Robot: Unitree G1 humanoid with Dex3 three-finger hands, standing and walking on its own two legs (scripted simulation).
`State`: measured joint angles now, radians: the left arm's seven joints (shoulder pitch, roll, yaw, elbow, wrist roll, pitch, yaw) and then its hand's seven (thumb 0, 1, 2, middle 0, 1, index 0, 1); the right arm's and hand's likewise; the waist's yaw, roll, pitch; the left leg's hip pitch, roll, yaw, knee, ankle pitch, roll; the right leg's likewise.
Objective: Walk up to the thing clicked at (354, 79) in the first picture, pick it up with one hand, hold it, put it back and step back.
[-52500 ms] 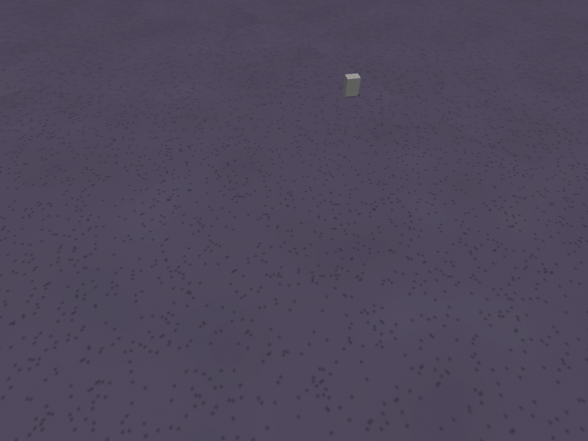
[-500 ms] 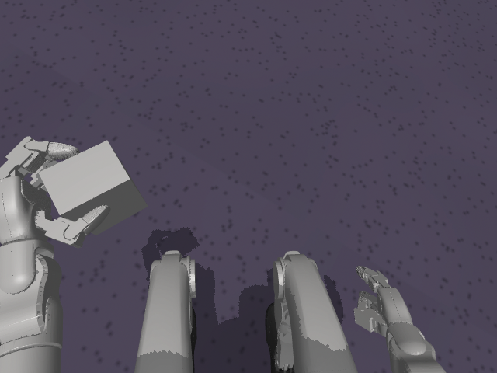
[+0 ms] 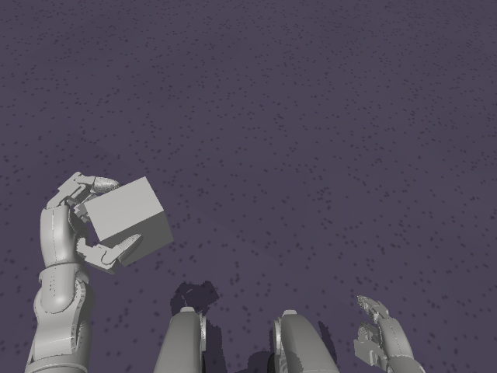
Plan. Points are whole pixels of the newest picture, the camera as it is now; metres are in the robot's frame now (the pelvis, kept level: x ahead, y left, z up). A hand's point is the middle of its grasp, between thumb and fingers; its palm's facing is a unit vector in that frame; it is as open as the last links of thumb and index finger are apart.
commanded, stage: hold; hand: left
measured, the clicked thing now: (134, 224) +0.34 +0.18 +0.00
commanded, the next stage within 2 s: crouch in 1.30 s
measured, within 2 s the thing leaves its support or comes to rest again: neither
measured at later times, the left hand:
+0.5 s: hand (111, 191) +0.35 +0.18 +0.10, palm faces +0.24 -0.97 -0.03, open 10.4 cm
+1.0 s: hand (117, 165) +0.37 +0.17 +0.13, palm faces +0.23 -0.97 -0.02, open 10.4 cm
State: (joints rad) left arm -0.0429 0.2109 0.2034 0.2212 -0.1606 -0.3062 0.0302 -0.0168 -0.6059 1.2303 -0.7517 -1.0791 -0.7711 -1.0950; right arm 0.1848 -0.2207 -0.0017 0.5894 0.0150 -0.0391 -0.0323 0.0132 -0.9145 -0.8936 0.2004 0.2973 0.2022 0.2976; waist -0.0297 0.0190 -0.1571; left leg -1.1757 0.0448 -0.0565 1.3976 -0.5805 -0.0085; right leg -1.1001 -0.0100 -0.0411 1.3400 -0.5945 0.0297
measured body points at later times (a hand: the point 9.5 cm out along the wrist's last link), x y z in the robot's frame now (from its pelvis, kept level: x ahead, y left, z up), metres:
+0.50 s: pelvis +0.02 -0.01 +0.06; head +0.09 +0.00 +0.50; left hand +0.33 +0.23 +0.10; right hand +0.16 -0.25 -0.05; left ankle +0.04 +0.12 -0.60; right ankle +0.03 -0.14 -0.60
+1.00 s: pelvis +0.04 -0.02 +0.08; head +0.09 -0.01 +0.53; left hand +0.35 +0.22 +0.13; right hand +0.17 -0.26 -0.03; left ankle +0.04 +0.12 -0.60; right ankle +0.03 -0.14 -0.60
